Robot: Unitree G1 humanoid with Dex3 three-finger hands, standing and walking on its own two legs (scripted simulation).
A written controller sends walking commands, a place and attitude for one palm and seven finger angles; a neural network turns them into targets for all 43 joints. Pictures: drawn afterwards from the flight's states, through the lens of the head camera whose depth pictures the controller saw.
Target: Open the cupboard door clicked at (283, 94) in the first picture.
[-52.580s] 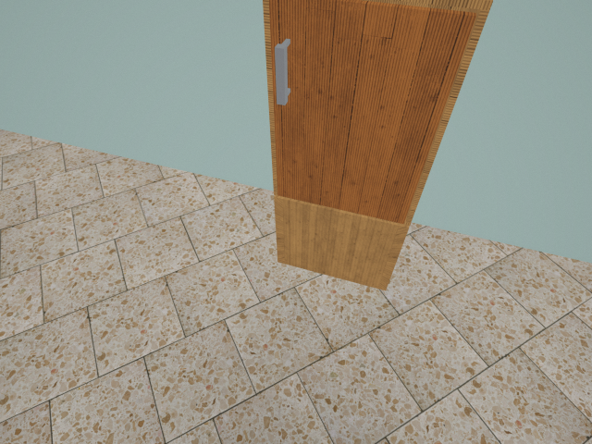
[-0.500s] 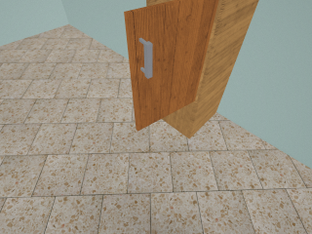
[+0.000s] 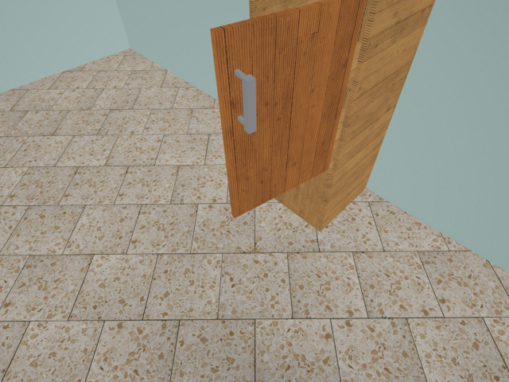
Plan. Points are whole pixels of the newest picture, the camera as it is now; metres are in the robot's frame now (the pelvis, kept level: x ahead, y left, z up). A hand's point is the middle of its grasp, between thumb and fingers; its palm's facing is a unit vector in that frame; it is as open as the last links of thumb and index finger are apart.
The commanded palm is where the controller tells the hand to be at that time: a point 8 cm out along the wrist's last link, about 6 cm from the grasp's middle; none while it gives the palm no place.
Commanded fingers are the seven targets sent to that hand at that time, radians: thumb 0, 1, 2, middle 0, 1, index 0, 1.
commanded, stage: let the arm hang, fingers relaxed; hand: left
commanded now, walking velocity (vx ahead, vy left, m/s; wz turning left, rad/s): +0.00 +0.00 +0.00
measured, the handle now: (244, 101) +0.67 +0.06 +0.09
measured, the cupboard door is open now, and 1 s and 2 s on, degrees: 79 79 79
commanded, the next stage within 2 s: look to check the result in 0.32 s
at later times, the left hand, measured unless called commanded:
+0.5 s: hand out of the picture +0.03 +0.19 -0.17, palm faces +0.01 -0.97 -0.24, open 7.4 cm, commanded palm none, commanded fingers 0.00 0.90 0.90 -0.20 -0.30 -0.20 -0.30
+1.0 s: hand out of the picture +0.10 +0.22 -0.15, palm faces -0.01 -0.95 -0.31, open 7.4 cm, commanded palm none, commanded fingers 0.00 0.90 0.90 -0.20 -0.30 -0.20 -0.30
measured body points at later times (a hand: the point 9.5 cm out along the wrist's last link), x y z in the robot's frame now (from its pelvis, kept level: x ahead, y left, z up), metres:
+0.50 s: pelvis +0.02 -0.01 +0.00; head +0.03 -0.02 +0.45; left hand +0.04 +0.24 -0.15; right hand +0.03 -0.25 -0.16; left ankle +0.07 +0.12 -0.74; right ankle +0.00 -0.11 -0.74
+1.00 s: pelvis +0.03 -0.01 +0.01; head +0.05 -0.02 +0.46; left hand +0.10 +0.27 -0.13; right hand +0.11 -0.30 -0.14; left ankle +0.07 +0.12 -0.74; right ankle +0.00 -0.11 -0.74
